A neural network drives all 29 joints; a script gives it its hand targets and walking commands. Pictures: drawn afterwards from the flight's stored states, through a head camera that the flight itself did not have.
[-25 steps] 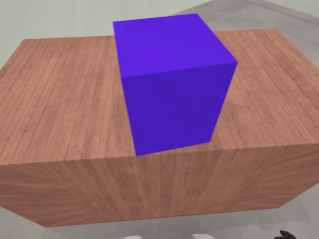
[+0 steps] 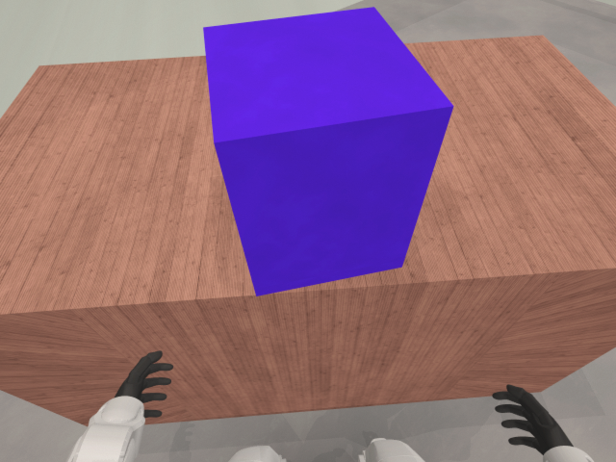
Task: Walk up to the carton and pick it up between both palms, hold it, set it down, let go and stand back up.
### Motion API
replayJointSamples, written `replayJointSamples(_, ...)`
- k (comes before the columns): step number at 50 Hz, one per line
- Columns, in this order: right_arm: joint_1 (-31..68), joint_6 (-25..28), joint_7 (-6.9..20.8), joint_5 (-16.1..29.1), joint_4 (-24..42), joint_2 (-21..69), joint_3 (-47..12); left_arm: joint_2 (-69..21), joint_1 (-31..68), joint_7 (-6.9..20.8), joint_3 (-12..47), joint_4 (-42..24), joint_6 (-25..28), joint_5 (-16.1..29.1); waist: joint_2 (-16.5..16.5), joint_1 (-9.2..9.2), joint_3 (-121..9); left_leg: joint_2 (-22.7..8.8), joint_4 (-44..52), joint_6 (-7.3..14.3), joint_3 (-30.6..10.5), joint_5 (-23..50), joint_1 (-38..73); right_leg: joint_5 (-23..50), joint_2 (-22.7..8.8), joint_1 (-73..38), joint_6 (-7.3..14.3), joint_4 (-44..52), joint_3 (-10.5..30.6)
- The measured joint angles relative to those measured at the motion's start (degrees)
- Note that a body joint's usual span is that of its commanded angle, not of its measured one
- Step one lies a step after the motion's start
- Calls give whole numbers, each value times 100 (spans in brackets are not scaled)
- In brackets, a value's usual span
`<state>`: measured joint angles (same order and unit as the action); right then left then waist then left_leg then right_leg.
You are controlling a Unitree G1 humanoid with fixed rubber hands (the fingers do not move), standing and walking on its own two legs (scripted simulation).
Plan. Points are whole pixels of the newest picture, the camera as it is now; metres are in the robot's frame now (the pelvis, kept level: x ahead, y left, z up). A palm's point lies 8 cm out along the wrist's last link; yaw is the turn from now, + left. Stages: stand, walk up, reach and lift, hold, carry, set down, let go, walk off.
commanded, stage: reach and lift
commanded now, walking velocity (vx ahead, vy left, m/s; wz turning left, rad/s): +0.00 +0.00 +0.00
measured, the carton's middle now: (312, 159) +0.47 +0.01 +0.13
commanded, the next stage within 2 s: none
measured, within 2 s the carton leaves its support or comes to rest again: neither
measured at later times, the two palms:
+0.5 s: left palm (109, 439) +0.15 +0.24 +0.00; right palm (559, 417) +0.17 -0.28 -0.02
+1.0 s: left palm (110, 390) +0.19 +0.22 +0.08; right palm (559, 369) +0.20 -0.25 +0.06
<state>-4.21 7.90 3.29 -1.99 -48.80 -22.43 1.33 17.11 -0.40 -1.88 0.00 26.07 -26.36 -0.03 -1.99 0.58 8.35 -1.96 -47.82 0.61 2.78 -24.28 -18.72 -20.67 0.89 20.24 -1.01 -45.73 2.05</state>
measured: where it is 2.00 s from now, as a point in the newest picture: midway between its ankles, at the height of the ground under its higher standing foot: outside the picture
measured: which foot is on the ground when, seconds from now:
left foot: down 0.00-1.00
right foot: down 0.00-1.00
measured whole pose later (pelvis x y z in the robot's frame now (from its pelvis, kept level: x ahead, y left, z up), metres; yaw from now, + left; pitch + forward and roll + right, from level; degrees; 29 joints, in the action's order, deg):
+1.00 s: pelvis -0.02 -0.01 +0.03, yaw +0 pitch -5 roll +0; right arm -13.2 -8.9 4.4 6.4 -4.8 -20.8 1.3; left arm 12.3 -12.7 -5.7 -1.4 -3.9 -22.8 1.4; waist -1.6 -1.9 0.6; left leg -1.8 -28.6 -0.2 2.8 -12.7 -11.2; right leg -10.2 0.7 12.9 0.9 -27.5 1.5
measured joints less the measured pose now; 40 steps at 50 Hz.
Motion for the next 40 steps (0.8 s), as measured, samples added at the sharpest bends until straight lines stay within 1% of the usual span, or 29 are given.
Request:
replayJointSamples(5,-3,-49,25,0,348,0,0,-164,-358,-6,-53,-449,62,-1,0,-79,-17,-1,348,-8,0,227,34,243,2,-56,2,386,-3)
replayJointSamples(15,-265,-70,176,0,923,0,-1,-101,-1139,-218,-64,-1007,472,-1,0,-274,-185,1,959,12,0,630,211,702,4,-286,2,1097,-10)
replayJointSamples(20,-395,-89,237,0,1230,0,0,-156,-1224,-251,-64,-1106,694,-1,0,-273,-330,1,1107,20,0,727,324,791,4,-388,2,1218,-14)
replayJointSamples(23,-434,-182,264,30,1429,0,0,-214,-1227,-265,-63,-1212,776,-1,0,-241,-429,-1,1160,27,0,748,401,794,6,-439,13,1218,-19)
replayJointSamples(31,-593,-620,270,210,2096,0,0,-366,-1228,-253,-64,-1294,806,0,0,-207,-693,-3,1401,50,0,826,663,781,8,-603,104,1240,-41)
replayJointSamples(34,-650,-803,265,215,2491,0,0,-369,-1228,-220,-86,-1337,814,0,0,-204,-743,-3,1524,60,0,903,738,791,8,-639,148,1270,-52)
replayJointSamples(37,-766,-1018,191,305,3077,12,0,-369,-1228,-174,-114,-1509,809,0,19,-219,-770,7,1609,112,0,934,747,826,4,-639,196,1333,-57)
replayJointSamples(40,-898,-1248,93,478,3665,77,0,-373,-1227,-165,-136,-1881,716,0,33,-247,-775,9,1744,34,0,960,753,907,0,-639,224,1466,-57)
